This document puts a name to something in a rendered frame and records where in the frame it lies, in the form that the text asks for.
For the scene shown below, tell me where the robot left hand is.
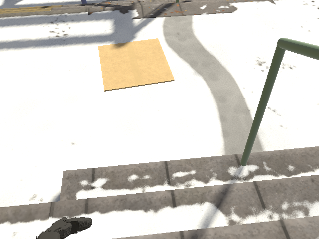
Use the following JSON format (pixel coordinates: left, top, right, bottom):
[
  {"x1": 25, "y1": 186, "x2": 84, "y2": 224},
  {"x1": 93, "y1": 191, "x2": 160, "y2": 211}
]
[{"x1": 36, "y1": 217, "x2": 93, "y2": 239}]

